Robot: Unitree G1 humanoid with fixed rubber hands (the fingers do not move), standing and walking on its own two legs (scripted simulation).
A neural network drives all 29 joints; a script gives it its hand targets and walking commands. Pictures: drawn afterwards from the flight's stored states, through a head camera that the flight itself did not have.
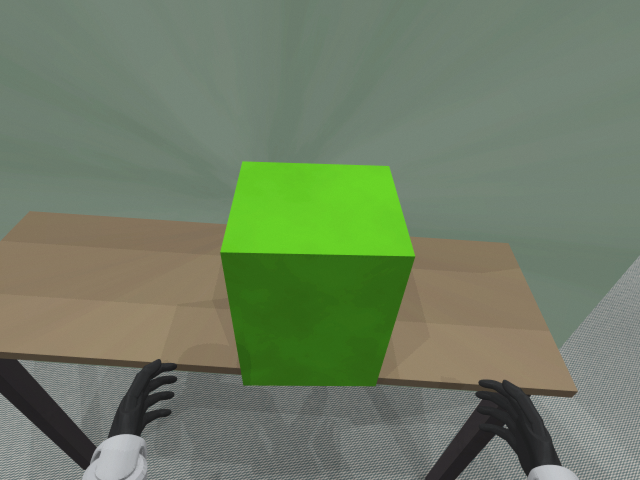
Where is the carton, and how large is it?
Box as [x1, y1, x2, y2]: [220, 161, 414, 385]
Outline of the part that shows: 242,161 220,253 243,384 375,385 414,258 413,250 389,167 372,165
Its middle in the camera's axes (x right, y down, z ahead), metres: -0.01 +0.06 +0.56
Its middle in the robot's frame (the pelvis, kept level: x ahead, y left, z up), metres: +0.39 +0.02 +0.05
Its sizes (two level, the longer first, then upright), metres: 0.204 0.179 0.285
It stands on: a table, 0.69 m high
